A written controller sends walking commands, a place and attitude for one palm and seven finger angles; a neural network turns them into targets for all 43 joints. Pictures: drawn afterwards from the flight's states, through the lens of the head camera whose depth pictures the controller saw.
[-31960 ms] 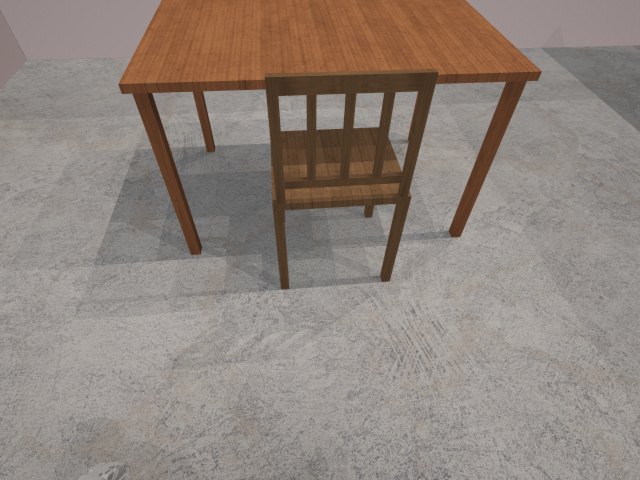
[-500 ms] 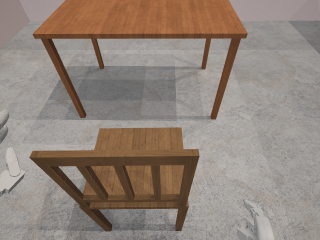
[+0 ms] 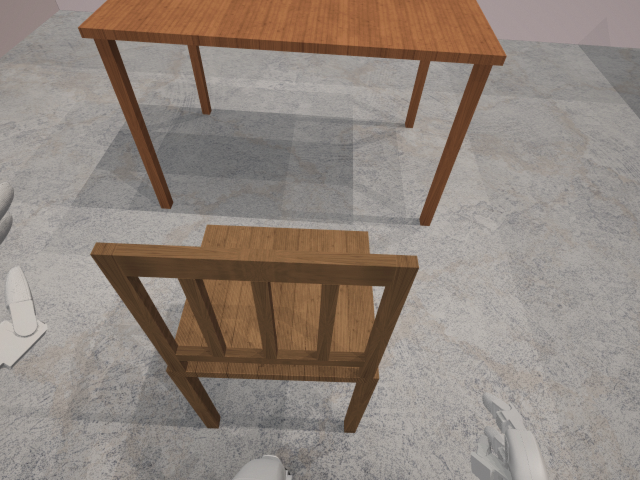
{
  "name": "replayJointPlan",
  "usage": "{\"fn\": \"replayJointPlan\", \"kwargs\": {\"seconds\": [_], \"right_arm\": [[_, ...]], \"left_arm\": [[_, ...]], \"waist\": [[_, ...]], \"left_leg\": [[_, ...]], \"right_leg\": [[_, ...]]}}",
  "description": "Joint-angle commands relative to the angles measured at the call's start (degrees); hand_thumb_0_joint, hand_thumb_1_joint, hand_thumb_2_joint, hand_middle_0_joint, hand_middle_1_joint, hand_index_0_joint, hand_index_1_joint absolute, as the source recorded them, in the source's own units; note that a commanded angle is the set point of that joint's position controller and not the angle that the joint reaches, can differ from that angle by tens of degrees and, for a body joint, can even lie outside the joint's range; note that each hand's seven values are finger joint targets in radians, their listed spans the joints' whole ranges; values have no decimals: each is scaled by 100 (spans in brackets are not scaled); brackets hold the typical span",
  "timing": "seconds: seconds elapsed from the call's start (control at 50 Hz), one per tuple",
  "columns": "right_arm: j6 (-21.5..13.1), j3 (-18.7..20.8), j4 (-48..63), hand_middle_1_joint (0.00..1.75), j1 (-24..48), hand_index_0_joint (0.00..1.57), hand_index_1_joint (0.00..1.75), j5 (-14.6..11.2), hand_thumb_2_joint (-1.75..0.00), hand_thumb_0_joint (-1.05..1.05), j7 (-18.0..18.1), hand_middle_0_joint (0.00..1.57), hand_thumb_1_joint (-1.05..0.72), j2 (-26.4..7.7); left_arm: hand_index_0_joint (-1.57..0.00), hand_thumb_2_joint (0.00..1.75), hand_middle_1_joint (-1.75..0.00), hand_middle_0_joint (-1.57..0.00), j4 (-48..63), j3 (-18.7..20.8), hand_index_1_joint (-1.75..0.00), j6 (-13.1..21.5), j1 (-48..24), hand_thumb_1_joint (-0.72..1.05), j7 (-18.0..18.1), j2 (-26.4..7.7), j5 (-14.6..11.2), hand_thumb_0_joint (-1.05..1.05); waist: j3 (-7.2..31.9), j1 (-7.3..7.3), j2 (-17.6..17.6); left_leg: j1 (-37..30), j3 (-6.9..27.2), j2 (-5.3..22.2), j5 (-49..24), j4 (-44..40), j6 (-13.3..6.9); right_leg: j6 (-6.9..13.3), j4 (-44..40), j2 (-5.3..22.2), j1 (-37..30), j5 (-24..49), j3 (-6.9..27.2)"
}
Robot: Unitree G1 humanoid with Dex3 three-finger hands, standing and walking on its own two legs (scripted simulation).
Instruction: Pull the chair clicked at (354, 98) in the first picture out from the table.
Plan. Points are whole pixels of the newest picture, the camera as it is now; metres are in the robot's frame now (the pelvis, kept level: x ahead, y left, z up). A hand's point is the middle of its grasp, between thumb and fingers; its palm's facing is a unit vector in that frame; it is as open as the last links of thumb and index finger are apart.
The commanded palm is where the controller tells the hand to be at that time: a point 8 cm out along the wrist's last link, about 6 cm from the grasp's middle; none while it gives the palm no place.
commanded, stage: step back with the hand held close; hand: left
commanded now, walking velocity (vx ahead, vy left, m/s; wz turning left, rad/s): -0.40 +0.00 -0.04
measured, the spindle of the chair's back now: (266, 320) +0.36 +0.12 -0.09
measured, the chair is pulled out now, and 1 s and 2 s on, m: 0.64 0.64 0.64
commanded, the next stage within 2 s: stop stepping back and stand still in 0.34 s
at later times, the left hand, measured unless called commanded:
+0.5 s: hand (6, 384) +0.15 +0.25 +0.18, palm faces +0.34 -0.78 -0.53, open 7.4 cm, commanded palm +0.07 +0.30 +0.19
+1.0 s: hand out of the picture +0.08 +0.25 +0.18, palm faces +0.40 -0.77 -0.49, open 7.4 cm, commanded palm +0.02 +0.28 +0.19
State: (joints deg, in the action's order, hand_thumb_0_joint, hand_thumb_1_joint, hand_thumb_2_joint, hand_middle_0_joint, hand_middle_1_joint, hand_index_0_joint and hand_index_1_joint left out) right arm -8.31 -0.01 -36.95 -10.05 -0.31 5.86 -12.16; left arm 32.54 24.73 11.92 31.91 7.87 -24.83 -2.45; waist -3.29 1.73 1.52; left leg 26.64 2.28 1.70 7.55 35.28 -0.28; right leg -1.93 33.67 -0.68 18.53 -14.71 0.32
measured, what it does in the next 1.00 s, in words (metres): walks backwards: left foot, then right foot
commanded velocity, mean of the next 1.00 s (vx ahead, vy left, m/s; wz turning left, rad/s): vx -0.10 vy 0.00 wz -0.02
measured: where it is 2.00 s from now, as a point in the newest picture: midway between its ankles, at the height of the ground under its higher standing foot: outside the picture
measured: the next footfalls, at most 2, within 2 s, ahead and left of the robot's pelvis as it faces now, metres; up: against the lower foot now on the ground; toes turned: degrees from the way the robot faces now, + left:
left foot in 0.38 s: -0.04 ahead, +0.11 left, +0.00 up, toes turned -2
right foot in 0.60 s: -0.01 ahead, -0.13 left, +0.00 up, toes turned -4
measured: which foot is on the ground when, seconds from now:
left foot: down 0.00-0.18, up 0.20-0.36, down 0.38-1.00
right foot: down 0.00-0.38, up 0.40-0.58, down 0.60-1.00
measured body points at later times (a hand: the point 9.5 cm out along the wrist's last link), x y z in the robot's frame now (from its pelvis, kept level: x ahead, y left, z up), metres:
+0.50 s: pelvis -0.07 +0.00 +0.01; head -0.01 +0.03 +0.46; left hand +0.12 +0.29 +0.21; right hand +0.10 -0.23 -0.07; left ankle -0.06 +0.13 -0.72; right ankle -0.06 -0.12 -0.68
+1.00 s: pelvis -0.12 -0.02 +0.02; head -0.14 +0.00 +0.46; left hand +0.05 +0.28 +0.21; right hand +0.01 -0.27 -0.07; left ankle -0.08 +0.11 -0.72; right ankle -0.05 -0.13 -0.72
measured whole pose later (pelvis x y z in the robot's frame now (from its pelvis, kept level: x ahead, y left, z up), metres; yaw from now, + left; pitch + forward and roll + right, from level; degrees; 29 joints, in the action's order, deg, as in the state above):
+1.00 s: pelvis -0.12 -0.02 +0.02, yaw +0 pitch -2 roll -1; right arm -8.5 0.3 -37.9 -17.0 -1.1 5.0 -12.3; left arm 26.8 23.2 10.4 32.7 7.8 -24.8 -0.1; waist 2.1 -1.3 -0.7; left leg 14.4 2.2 0.9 13.6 29.2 0.0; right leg 0.6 25.6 0.5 15.9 -8.9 -4.6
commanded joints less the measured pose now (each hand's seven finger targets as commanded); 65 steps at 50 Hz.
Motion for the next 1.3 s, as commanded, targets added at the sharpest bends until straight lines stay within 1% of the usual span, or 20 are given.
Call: {"fn": "replayJointPlan", "kwargs": {"seconds": [0.0, 0.12, 0.18, 0.22, 0.26, 0.3, 0.32, 0.36, 0.42, 0.48, 0.54, 0.6, 0.64, 0.7, 0.82, 1.0, 1.2, 1.22, 1.24, 1.28], "right_arm": [[-432, 279, 1074, 30, 538, 20, 30, 44, -90, 0, 123, 20, -90, -837], [-508, 331, 920, 30, 276, 20, 30, 82, -90, 0, -50, 20, -90, -721], [-499, 446, 837, 30, 157, 20, 30, 2, -90, 0, -70, 20, -90, -668], [-359, 375, 742, 30, 408, 20, 30, 120, -90, 0, -150, 20, -90, -472], [-269, 127, 883, 30, 567, 20, 30, 94, -90, 0, -60, 20, -90, -231], [-211, 100, 904, 30, 474, 20, 30, 61, -90, 0, 34, 20, -90, -344], [-186, 225, 888, 30, 461, 20, 30, 19, -90, 0, 76, 20, -90, -456], [-299, 449, 983, 30, 217, 20, 30, 5, -90, 0, -49, 20, -90, -647], [-506, 453, 813, 30, 280, 20, 30, 126, -90, 0, -168, 20, -90, -571], [-361, 486, 884, 30, 148, 20, 30, -26, -90, 0, -317, 20, -90, -598], [-235, 340, 975, 30, 128, 20, 30, -119, -90, 0, -238, 20, -90, -649], [-244, 232, 872, 30, 107, 20, 30, -75, -90, 0, -119, 20, -90, -642], [-178, 286, 741, 30, -10, 20, 30, -104, -90, 0, -83, 20, -90, -683], [-172, 165, 738, 30, 161, 20, 30, -66, -90, 0, -30, 20, -90, -631], [-291, 180, 924, 30, 282, 20, 30, -92, -90, 0, -22, 20, -90, -686], [-368, 257, 774, 30, -9, 20, 30, -30, -90, 0, -34, 20, -90, -688], [-425, 169, 850, 30, 164, 20, 30, -36, -90, 0, -24, 20, -90, -629], [-705, 487, -559, 30, 128, 20, 30, 18, -90, 0, -522, 20, -90, -1271], [15, 385, -554, 30, -131, 20, 30, 77, -90, 0, -587, 20, -90, -1077], [360, 214, -428, 30, -215, 20, 30, 137, -90, 0, -591, 20, -90, -672]], "left_arm": [[-20, 90, -30, -20, 1070, 1054, -30, 531, -409, 90, 143, -1073, 89, 0], [-20, 90, -30, -20, 980, 1167, -30, 687, 232, 90, 1, -1233, -54, 0], [-20, 90, -30, -20, 1058, 861, -30, 689, -210, 90, 17, -1203, -128, 0], [-20, 90, -30, -20, 843, 941, -30, 509, -467, 90, 105, -1203, -52, 0], [-20, 90, -30, -20, 798, 1052, -30, 477, -468, 90, 187, -1143, 24, 0], [-20, 90, -30, -20, 954, 1090, -30, 484, -283, 90, 239, -1142, 99, 0], [-20, 90, -30, -20, 1072, 1141, -30, 506, -104, 90, 272, -1276, 81, 0], [-20, 90, -30, -20, 1720, 1016, -30, 698, -16, 90, 186, -1195, 33, 0], [-20, 90, -30, -20, 1687, 1289, -30, 704, 303, 90, 98, -1265, -85, 0], [-20, 90, -30, -20, 1791, 1148, -30, 474, 545, 90, 100, -1109, -17, 0], [-20, 90, -30, -20, 1248, 1066, -30, 248, 634, 90, 61, -1114, -66, 0], [-20, 90, -30, -20, 520, 1076, -30, 151, -101, 90, 83, -1253, -117, 0], [-20, 90, -30, -20, 497, 907, -30, 9, -231, 90, 128, -1210, -105, 0], [-20, 90, -30, -20, 452, 666, -30, -39, -301, 90, 177, -1042, -51, 0], [-20, 90, -30, -20, 832, 502, -30, 138, -401, 90, 186, -1009, 278, 0], [-20, 90, -30, -20, 304, 536, -30, 224, -480, 90, 156, -931, 160, 0], [-20, 90, -30, -20, 526, 421, -30, 164, -638, 90, 196, -874, 195, 0], [-20, 90, -30, -20, -3971, -2092, -30, -497, -981, 90, -604, 303, 532, 0], [-20, 90, -30, -20, -4119, -1720, -30, -1068, -729, 90, -791, 506, 486, 0], [-20, 90, -30, -20, -4577, -1916, -30, -1233, -917, 90, -799, 719, 458, 0]], "waist": [[595, -123, 1555], [939, 5, 1014], [837, -75, -1097], [798, -76, -1324], [694, -177, -1053], [1020, -241, -654], [1203, -261, -177], [1715, -151, 1180], [1646, -165, 1748], [1408, -124, 1412], [938, -176, 779], [502, -290, -664], [682, -310, -1240], [645, -309, -983], [129, -223, 1410], [223, -237, -370], [512, -178, 252], [-45, -582, 226], [426, -229, 273], [569, -131, -434]], "left_leg": [[1016, 1836, 1411, 3468, -2649, -675], [-324, 952, 894, 1578, -1443, -457], [-1173, -31, -391, 1661, 2031, 273], [-278, 256, -310, 2107, 3688, 162], [270, 327, 70, 2414, 2031, 67], [-139, -139, -76, 1132, -528, 57], [-892, -315, -23, -404, -1585, 5], [-2586, 923, 1646, -4325, -1381, -621], [-2687, 1091, 1856, -4883, -1042, -1015], [-2404, 547, 1429, -3609, -913, -557], [-862, 389, 1119, 146, -905, -316], [-917, -177, 134, 2207, -88, 19], [-1402, -112, -35, 1666, 710, -35], [-1505, -21, -5, 1545, -223, -171], [239, 1021, 704, 3280, -2643, -520], [-865, 290, 152, 1814, -980, -248], [-758, 555, 396, 1658, -1789, -318], [-661, 746, 439, -335, -974, -246], [-437, 826, 536, -967, -1079, -285], [-261, 868, 411, -86, -995, -298]], "right_leg": [[135, 986, -169, -999, -735, -57], [407, -797, 171, -696, -447, 47], [1468, -2357, 1940, 1266, -1147, 2101], [1861, -1936, 2432, 763, 1815, 1988], [1300, -836, 1900, -584, 4452, 938], [795, 16, 1383, -1351, 5063, 527], [519, 433, 1200, -1218, 4533, 377], [124, 1698, 393, 493, -88, 56], [70, 2630, 144, 1354, -1800, 249], [204, 513, 308, 378, -614, -180], [161, -1108, 436, -1156, 414, -311], [509, -2118, 1210, 182, -1385, 945], [792, -2420, 1542, 652, -1989, 1286], [609, -2175, 1355, 439, -1704, 772], [169, -696, 395, -877, -907, -61], [404, -2101, 847, 49, -1425, 695], [254, -1608, 583, -760, -497, 352], [402, -543, 598, 185, 674, -240], [305, -584, 657, -250, 830, -22], [377, -644, 646, -471, 233, -90]]}}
